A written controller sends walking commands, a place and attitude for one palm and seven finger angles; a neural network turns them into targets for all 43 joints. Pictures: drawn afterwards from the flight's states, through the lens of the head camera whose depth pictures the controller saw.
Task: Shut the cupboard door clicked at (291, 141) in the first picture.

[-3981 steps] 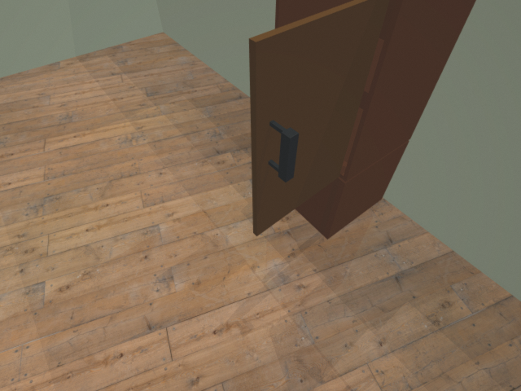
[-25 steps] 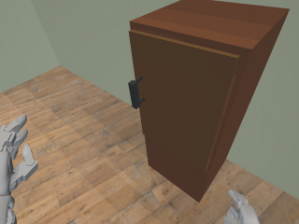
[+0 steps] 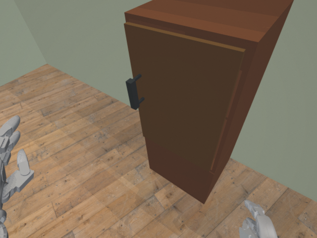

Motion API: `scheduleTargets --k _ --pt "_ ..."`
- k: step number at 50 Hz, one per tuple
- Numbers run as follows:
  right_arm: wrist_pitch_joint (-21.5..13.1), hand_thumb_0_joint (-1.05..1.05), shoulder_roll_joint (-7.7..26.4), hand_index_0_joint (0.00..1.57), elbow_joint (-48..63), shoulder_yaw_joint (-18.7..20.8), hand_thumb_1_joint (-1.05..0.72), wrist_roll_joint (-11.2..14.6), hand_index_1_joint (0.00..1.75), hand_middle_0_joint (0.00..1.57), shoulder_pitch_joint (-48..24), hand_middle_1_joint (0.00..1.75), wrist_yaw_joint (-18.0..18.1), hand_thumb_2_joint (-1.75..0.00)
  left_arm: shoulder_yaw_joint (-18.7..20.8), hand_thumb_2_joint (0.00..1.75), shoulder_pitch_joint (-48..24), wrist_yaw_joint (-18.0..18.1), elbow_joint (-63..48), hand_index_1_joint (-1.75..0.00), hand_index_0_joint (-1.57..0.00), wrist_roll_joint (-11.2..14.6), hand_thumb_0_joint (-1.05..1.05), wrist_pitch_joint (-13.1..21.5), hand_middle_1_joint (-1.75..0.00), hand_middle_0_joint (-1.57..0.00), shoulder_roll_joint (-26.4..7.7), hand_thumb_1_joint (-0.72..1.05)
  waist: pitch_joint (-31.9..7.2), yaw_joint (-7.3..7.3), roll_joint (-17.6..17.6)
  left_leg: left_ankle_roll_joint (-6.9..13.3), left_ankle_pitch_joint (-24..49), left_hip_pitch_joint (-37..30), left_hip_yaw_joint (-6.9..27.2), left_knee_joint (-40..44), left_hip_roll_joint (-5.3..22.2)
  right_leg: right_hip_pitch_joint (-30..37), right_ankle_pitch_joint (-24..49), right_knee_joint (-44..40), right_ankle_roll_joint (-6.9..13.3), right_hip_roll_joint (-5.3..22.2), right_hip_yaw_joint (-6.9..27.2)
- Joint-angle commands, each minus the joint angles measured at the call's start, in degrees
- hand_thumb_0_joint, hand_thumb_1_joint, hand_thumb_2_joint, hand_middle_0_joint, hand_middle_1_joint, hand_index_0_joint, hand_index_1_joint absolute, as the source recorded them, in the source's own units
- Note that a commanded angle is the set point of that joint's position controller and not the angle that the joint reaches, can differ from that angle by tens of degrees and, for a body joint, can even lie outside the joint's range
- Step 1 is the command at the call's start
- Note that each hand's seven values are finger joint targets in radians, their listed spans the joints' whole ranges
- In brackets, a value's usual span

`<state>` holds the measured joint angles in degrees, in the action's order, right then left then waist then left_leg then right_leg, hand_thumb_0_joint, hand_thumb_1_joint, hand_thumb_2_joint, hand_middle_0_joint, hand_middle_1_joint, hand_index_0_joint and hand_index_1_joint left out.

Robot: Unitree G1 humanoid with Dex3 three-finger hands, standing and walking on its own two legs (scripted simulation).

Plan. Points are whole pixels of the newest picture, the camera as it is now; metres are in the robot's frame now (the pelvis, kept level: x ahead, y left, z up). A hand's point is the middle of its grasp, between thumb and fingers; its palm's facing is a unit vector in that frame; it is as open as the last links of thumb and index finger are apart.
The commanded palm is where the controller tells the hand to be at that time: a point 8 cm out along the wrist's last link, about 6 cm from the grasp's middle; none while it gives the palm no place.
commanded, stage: step back with the hand held close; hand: left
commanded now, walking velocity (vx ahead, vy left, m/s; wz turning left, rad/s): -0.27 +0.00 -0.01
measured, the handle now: (136, 91) +0.64 +0.15 +0.00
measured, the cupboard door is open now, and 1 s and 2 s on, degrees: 2 2 2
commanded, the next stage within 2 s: stop stepping back and stand still in 0.84 s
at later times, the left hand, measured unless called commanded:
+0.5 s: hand out of the picture +0.10 +0.29 +0.15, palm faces +0.47 -0.75 -0.47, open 7.4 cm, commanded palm +0.03 +0.32 +0.18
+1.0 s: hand out of the picture -0.01 +0.28 +0.16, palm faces +0.47 -0.78 -0.43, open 7.4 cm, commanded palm -0.07 +0.31 +0.18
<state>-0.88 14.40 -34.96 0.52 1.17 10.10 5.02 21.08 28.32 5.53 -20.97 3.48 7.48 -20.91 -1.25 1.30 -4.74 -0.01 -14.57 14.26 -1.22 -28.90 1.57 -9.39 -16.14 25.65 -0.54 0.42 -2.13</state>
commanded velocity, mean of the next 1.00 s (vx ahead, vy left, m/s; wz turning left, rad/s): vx -0.28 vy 0.00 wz -0.04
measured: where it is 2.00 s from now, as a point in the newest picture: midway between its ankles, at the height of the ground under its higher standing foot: outside the picture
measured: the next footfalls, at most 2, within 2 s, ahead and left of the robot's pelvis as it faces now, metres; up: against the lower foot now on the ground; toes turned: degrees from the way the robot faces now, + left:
right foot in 1.00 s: -0.29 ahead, -0.11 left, +0.00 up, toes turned -1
right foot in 1.60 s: -0.28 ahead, -0.01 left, +0.00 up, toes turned -7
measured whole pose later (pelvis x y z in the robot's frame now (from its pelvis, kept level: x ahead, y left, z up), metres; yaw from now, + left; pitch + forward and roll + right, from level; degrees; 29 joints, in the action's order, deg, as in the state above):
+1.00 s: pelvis -0.21 +0.01 -0.02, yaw +0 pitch +4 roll -2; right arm -7.9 8.6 -35.5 -0.8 -0.4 10.5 2.8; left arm 26.9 30.7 8.7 -31.9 3.4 14.1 -24.2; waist -2.4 1.3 0.9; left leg 1.2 -0.9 33.5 -5.3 -30.1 5.4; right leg -8.1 -26.8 30.9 0.1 -2.6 -1.2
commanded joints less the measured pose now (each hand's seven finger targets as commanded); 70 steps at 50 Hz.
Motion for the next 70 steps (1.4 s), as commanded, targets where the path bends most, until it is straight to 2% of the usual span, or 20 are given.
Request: scheduleTargets --k 1,7,17,24,27,29,31,33,35,37,40,47,51,52,53,54,57,63,67,70 --pt "-1.4 0.00 5.4 0.20 11.7 2.0 -0.90 -0.1 0.30 0.20 -6.2 0.30 0.8 -0.90 9.7 0.90 -0.7 2.1 -16.4 -0.30 -0.20 0.7 0.00 3.8 -0.30 -0.20 -14.0 0.90 -10.5 -0.58 1.7 1.4 27.3 -6.4 0.7 1.8 2.5 0.8 29.3 1.1 0.1 3.6 1.8" --pt "0.2 0.00 5.7 0.20 13.1 2.2 -0.90 -0.1 0.30 0.20 -5.3 0.30 1.0 -0.90 11.3 0.90 2.5 2.9 -16.7 -0.30 -0.20 1.0 0.00 3.6 -0.30 -0.20 -14.6 0.90 -10.1 -0.66 1.5 1.5 26.2 -1.1 1.9 3.6 4.0 2.4 26.8 3.8 -0.1 2.3 2.1" --pt "-1.9 0.00 7.0 0.20 13.4 2.2 -0.90 0.1 0.30 0.20 -4.4 0.30 0.9 -0.90 10.8 0.90 0.6 3.4 -15.8 -0.30 -0.20 -0.7 0.00 6.5 -0.30 -0.20 -12.6 0.90 -2.2 -1.12 -2.7 4.9 -19.0 25.2 7.4 13.8 6.7 9.2 6.3 8.3 -1.0 -0.6 2.6" --pt "-4.9 0.00 7.6 0.20 12.4 2.7 -0.90 -0.8 0.30 0.20 -3.6 0.30 0.9 -0.90 12.7 0.90 -4.1 3.7 -19.3 -0.30 -0.20 -2.8 0.00 8.9 -0.30 -0.20 -14.4 0.90 -2.6 -1.04 -4.9 6.3 -29.9 32.1 8.6 12.1 7.7 10.4 -1.6 11.8 -0.7 -2.1 4.3" --pt "-5.6 0.00 5.8 0.20 12.0 2.7 -0.90 -0.9 0.30 0.20 -2.5 0.30 0.5 -0.90 12.2 0.90 -2.6 4.1 -20.1 -0.30 -0.20 -2.0 0.00 9.5 -0.30 -0.20 -14.2 0.90 -1.8 -1.55 3.0 3.5 -22.7 22.3 3.7 -0.2 2.3 -3.9 -8.7 0.7 2.5 3.3 13.6" --pt "-5.3 0.00 4.9 0.20 9.1 2.8 -0.90 -1.3 0.30 0.20 -0.7 0.30 -0.2 -0.90 12.4 0.90 -2.2 5.0 -20.9 -0.30 -0.20 -1.2 0.00 9.4 -0.30 -0.20 -15.6 0.90 -2.4 -1.99 10.5 -0.2 -12.5 7.3 -0.1 -16.8 -1.6 -21.3 -18.3 -10.9 7.8 12.9 24.2" --pt "-4.5 0.00 3.7 0.20 8.1 2.2 -0.90 -1.5 0.30 0.20 -1.4 0.30 -0.7 -0.90 9.5 0.90 -4.9 5.8 -20.5 -0.30 -0.20 -1.3 0.00 8.6 -0.30 -0.20 -14.0 0.90 -2.5 -2.48 15.6 -0.6 -9.9 3.1 0.3 -23.2 -1.1 -25.4 -16.8 -12.8 8.9 16.4 22.5" --pt "-4.6 0.00 3.5 0.20 8.0 1.7 -0.90 -1.4 0.30 0.20 -1.5 0.30 -0.4 -0.90 9.9 0.90 -6.9 6.1 -18.5 -0.30 -0.20 -1.1 0.00 8.2 -0.30 -0.20 -14.4 0.90 -1.2 -2.71 14.8 0.2 -8.4 2.3 0.5 -13.2 -0.3 -24.3 -13.1 -9.5 6.1 13.0 16.3" --pt "-5.0 0.00 5.2 0.20 8.0 1.8 -0.90 -1.0 0.30 0.20 -1.8 0.30 0.6 -0.90 9.2 0.90 -7.8 6.0 -17.2 -0.30 -0.20 -1.1 0.00 8.5 -0.30 -0.20 -13.6 0.90 3.3 -2.97 4.2 2.5 -12.7 5.6 6.5 3.6 3.5 -24.5 -13.1 -0.4 1.9 4.7 9.7" --pt "-6.2 0.00 6.3 0.20 8.7 2.2 -0.90 -1.2 0.30 0.20 -3.1 0.30 1.4 -0.90 11.2 0.90 -7.8 6.3 -16.4 -0.30 -0.20 -1.9 0.00 9.5 -0.30 -0.20 -12.9 0.90 2.2 -1.79 -11.5 8.9 -24.1 26.5 21.3 18.9 17.8 -5.9 -3.5 25.5 -1.4 -4.4 2.9" --pt "-7.0 0.00 5.6 0.20 8.0 4.0 -0.90 -1.1 0.30 0.20 -3.1 0.30 0.1 -0.90 13.1 0.90 -4.0 5.1 -15.5 -0.30 -0.20 -1.4 0.00 10.3 -0.30 -0.20 -13.8 0.90 -6.0 -1.57 -5.5 9.5 -22.5 25.7 17.5 17.6 19.6 -1.3 -9.1 37.4 -1.1 -5.3 4.7" --pt "-10.2 0.00 4.7 0.20 6.4 2.4 -0.90 -1.8 0.30 0.20 -3.6 0.30 -1.8 -0.90 9.5 0.90 -1.6 3.7 -25.2 -0.30 -0.20 0.6 0.00 10.6 -0.30 -0.20 -12.1 0.90 -7.2 -1.23 -9.8 2.9 -10.5 6.6 8.7 14.8 12.8 -3.6 -9.4 3.4 0.2 -5.0 -1.4" --pt "-9.7 0.00 3.1 0.20 5.2 1.9 -0.90 -1.8 0.30 0.20 -2.3 0.30 -1.0 -0.90 13.1 0.90 -3.0 4.4 -22.7 -0.30 -0.20 0.4 0.00 10.8 -0.30 -0.20 -17.2 0.90 -8.6 -1.97 5.3 -1.8 -0.1 -4.7 -3.4 -6.0 2.0 -12.7 6.6 -9.3 5.9 8.4 10.4" --pt "-9.1 0.00 2.7 0.20 5.1 1.8 -0.90 -1.8 0.30 0.20 -2.0 0.30 -0.8 -0.90 14.0 0.90 -3.7 4.9 -22.2 -0.30 -0.20 0.4 0.00 11.2 -0.30 -0.20 -18.4 0.90 -11.4 -2.17 7.8 -1.3 4.0 -4.7 -3.7 -8.6 1.5 -8.8 20.6 -7.6 5.8 11.7 11.3" --pt "-8.4 0.00 2.8 0.20 6.1 2.1 -0.90 -0.6 0.30 0.20 -2.8 0.30 -0.5 -0.90 13.3 0.90 -2.2 5.0 -21.5 -0.30 -0.20 0.4 0.00 10.1 -0.30 -0.20 -17.5 0.90 -12.5 -1.92 13.5 -0.3 6.7 -2.1 -2.3 -9.8 0.5 -4.1 32.2 -2.7 2.9 10.1 11.2" --pt "-7.9 0.00 3.6 0.20 6.8 2.0 -0.90 -0.7 0.30 0.20 -3.2 0.30 -0.3 -0.90 16.7 0.90 0.0 5.2 -20.5 -0.30 -0.20 0.6 0.00 8.7 -0.30 -0.20 -19.7 0.90 -16.0 -1.79 12.5 0.2 9.9 -3.9 -1.8 -8.7 0.7 -3.1 34.4 0.8 2.1 9.1 9.8" --pt "-6.0 0.00 3.4 0.20 7.5 0.8 -0.90 -0.2 0.30 0.20 -3.6 0.30 0.3 -0.90 12.9 0.90 1.4 4.4 -16.0 -0.30 -0.20 1.1 0.00 6.6 -0.30 -0.20 -15.2 0.90 -7.6 -2.61 3.1 1.0 9.1 -4.7 0.5 -2.9 2.3 -8.7 12.0 -2.1 1.0 4.9 6.3" --pt "-5.2 0.00 4.9 0.20 6.1 1.7 -0.90 -0.5 0.30 0.20 -2.8 0.30 0.4 -0.90 6.7 0.90 -5.2 4.2 -7.4 -0.30 -0.20 -0.4 0.00 6.7 -0.30 -0.20 -12.7 0.90 10.5 -3.39 12.0 -0.2 -4.2 1.2 1.7 -11.7 0.9 -24.3 -24.1 -15.1 6.7 10.3 12.2" --pt "-6.6 0.00 5.6 0.20 6.4 1.7 -0.90 -0.7 0.30 0.20 -2.1 0.30 0.8 -0.90 5.7 0.90 -11.4 4.1 -13.0 -0.30 -0.20 -1.1 0.00 7.4 -0.30 -0.20 -13.1 0.90 11.2 -3.89 3.2 0.6 -6.4 -0.1 5.7 -0.4 2.4 -22.3 -18.6 -5.1 4.3 4.3 4.2" --pt "-9.1 0.00 6.4 0.20 7.6 1.6 -0.90 -1.3 0.30 0.20 -2.7 0.30 1.1 -0.90 9.8 0.90 -11.8 4.6 -22.3 -0.30 -0.20 -1.1 0.00 9.0 -0.30 -0.20 -16.0 0.90 4.2 -2.21 -15.9 -1.1 -36.2 8.9 24.7 27.4 10.8 -6.7 -15.8 15.8 1.0 -6.6 -0.4"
